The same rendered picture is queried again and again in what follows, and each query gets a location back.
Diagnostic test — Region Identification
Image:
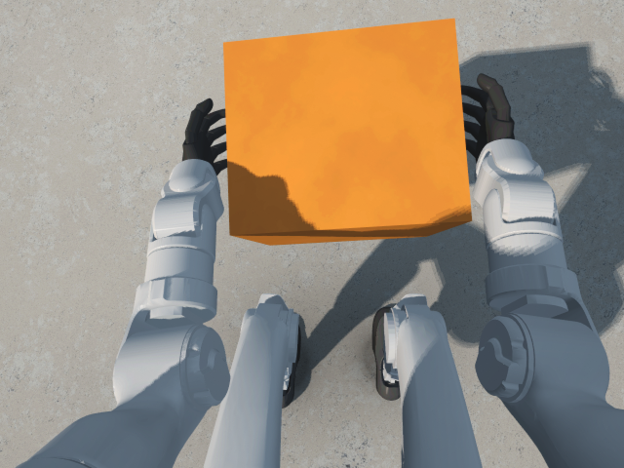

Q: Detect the left robot thigh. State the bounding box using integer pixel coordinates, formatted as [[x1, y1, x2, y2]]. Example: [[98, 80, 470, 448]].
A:
[[203, 303, 299, 468]]

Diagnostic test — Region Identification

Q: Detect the robot right upper arm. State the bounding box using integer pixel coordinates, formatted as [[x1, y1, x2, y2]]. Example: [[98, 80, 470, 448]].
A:
[[475, 313, 624, 468]]

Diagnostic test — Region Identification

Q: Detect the robot right forearm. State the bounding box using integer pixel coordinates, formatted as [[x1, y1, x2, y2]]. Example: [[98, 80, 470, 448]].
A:
[[473, 138, 609, 391]]

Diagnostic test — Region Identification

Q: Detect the robot left upper arm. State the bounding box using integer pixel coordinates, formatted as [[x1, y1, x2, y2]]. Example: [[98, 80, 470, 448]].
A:
[[15, 324, 230, 468]]

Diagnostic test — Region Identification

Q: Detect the robot right foot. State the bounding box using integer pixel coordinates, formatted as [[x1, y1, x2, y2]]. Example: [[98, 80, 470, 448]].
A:
[[372, 307, 401, 401]]

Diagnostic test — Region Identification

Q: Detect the robot left hand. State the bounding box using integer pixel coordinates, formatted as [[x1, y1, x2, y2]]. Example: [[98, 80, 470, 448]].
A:
[[182, 98, 227, 176]]

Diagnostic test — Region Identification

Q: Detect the robot right hand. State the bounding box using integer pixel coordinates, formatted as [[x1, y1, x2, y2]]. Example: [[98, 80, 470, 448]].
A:
[[460, 73, 515, 163]]

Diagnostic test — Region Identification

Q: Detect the robot left forearm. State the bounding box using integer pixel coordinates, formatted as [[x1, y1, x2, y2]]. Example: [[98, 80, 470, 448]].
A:
[[113, 159, 224, 402]]

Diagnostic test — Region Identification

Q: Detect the carton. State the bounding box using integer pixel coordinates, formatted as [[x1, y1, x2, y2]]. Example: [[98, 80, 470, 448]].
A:
[[223, 19, 472, 246]]

